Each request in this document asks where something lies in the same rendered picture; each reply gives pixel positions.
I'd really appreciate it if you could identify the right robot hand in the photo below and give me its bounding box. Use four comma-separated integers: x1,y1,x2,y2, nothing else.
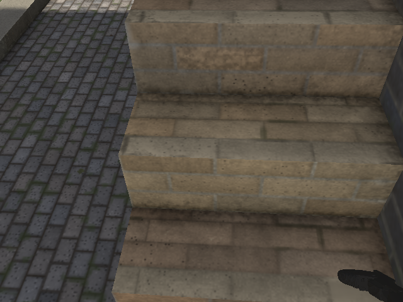
338,269,403,302

